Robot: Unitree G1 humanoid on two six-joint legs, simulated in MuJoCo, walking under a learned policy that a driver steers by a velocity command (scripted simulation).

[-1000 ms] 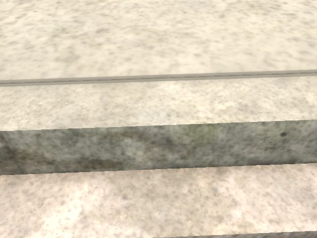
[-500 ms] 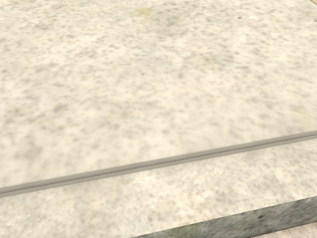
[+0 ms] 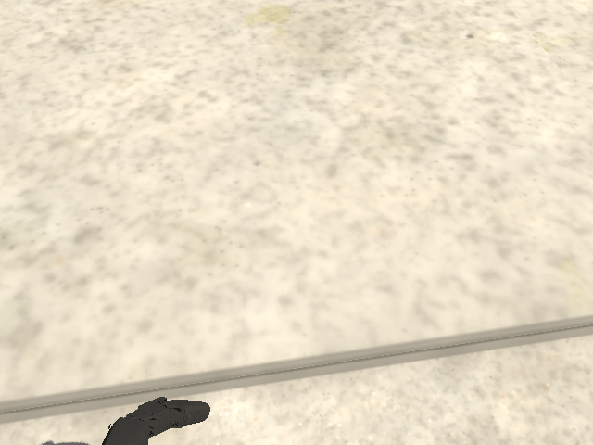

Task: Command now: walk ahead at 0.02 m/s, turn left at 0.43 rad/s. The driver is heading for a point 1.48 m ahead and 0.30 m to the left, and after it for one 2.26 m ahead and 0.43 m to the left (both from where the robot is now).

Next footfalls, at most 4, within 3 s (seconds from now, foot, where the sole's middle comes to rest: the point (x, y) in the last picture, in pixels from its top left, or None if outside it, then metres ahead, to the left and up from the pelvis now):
0.44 left None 0.02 0.16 -0.64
0.80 right None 0.16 -0.04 -0.65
1.32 left None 0.11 0.17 -0.65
1.74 right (294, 400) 0.47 0.03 -0.44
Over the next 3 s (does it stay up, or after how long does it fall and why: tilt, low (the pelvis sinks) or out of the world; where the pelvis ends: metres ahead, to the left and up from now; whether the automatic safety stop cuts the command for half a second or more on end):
stays up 0.75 0.12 0.31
